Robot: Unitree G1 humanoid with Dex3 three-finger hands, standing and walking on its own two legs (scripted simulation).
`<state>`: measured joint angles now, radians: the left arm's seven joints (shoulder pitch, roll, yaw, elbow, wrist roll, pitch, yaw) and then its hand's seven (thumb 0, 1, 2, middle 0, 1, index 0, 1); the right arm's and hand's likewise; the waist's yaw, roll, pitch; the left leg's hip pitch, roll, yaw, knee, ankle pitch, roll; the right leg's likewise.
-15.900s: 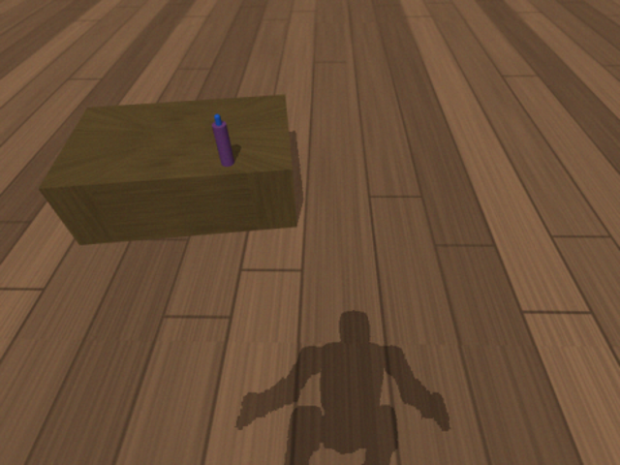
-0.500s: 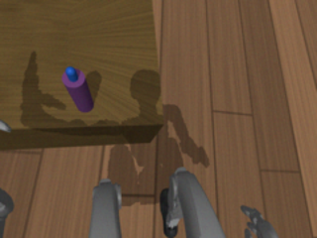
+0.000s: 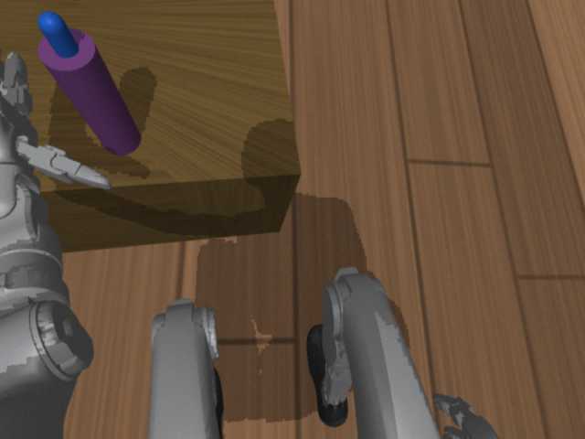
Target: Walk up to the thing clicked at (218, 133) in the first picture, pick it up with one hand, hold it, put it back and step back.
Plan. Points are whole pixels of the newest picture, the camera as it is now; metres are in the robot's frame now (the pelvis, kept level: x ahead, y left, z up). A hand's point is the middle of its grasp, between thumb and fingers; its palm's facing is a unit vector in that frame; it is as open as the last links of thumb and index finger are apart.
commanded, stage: close in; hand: left
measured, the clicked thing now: (93, 92) +0.56 +0.19 +0.01
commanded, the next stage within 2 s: rest palm in 0.28 s
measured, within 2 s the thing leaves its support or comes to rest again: leaves its support in 1.90 s
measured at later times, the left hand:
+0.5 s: hand (90, 110) +0.54 +0.19 +0.01, palm faces +0.08 -1.00 -0.03, open 17.7 cm
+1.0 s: hand (102, 112) +0.54 +0.18 +0.00, palm faces +0.08 -1.00 -0.03, open 14.9 cm
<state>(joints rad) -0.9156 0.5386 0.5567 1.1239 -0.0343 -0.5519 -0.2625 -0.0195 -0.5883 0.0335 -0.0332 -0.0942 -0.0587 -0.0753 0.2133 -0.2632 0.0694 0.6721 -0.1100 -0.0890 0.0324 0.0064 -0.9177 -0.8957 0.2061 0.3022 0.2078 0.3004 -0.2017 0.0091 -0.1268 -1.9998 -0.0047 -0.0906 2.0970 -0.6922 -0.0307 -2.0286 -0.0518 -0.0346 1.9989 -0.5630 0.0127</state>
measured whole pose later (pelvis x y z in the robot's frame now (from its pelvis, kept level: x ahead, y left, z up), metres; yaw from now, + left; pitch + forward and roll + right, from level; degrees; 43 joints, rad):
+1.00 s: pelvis +0.01 +0.00 +0.00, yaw +1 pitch +35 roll -3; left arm -0.94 0.43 0.40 1.11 -0.01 -0.54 -0.12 -0.02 -0.45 0.22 -0.42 -0.35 -0.44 -0.34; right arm 0.20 -0.28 0.04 0.65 -0.08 0.00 0.06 0.00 -0.94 -0.90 0.20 0.30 0.21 0.30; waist -0.19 0.02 -0.14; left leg -2.01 -0.02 -0.08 2.10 -0.71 -0.02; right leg -2.03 -0.06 -0.02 2.01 -0.59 0.02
